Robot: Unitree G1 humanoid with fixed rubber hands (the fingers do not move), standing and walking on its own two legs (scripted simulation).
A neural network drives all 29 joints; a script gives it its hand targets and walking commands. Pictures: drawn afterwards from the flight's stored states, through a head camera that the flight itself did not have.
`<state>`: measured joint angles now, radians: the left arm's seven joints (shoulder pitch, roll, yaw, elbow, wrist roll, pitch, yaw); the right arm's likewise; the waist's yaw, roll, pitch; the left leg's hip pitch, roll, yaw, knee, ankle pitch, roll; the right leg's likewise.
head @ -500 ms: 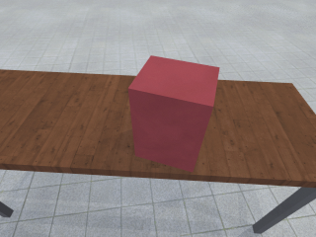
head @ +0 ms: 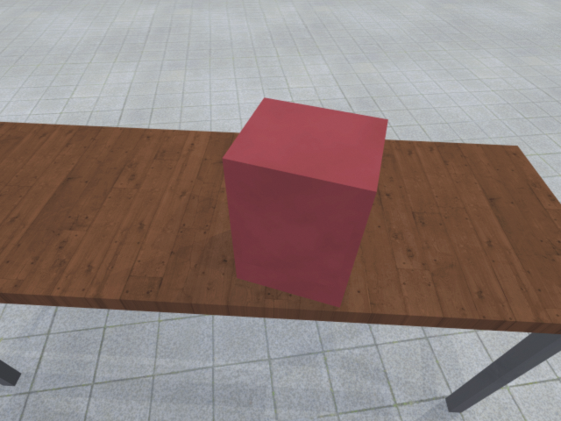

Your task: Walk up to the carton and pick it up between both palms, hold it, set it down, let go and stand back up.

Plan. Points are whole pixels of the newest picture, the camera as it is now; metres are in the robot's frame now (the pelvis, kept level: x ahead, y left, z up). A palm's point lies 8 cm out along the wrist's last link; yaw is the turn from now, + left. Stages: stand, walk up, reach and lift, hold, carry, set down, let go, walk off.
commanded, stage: stand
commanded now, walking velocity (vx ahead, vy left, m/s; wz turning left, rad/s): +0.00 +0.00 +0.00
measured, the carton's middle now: (303, 207) +0.45 -0.02 +0.06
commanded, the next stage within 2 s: none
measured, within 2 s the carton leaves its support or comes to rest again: neither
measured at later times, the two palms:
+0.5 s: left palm out of the picture +0.08 +0.29 -0.12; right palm out of the picture +0.07 -0.30 -0.12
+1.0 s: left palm out of the picture +0.09 +0.29 -0.12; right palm out of the picture +0.07 -0.30 -0.12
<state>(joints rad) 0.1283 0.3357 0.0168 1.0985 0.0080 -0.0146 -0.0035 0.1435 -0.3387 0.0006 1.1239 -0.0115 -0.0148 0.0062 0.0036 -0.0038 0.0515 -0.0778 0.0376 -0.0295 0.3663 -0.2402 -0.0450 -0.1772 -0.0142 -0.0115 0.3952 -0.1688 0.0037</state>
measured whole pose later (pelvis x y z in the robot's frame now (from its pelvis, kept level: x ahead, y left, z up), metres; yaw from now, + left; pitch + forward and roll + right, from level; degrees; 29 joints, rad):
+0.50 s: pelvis +0.01 +0.00 +0.00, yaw +0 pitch -3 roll +0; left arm 0.11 0.34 0.01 1.11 0.01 -0.01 0.00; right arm 0.13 -0.34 0.00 1.12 -0.01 -0.01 0.00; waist 0.00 0.00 0.05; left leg -0.05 0.04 -0.02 0.34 -0.24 -0.05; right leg -0.16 -0.01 -0.01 0.39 -0.18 0.00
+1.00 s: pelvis +0.02 +0.00 +0.00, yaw -1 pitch -3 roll +0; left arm 0.11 0.34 0.01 1.11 0.01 -0.01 0.00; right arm 0.13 -0.34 0.00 1.12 -0.01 -0.01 0.00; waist 0.00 -0.01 0.05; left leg -0.03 0.05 -0.01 0.32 -0.24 -0.05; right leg -0.15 0.00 0.00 0.38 -0.18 0.00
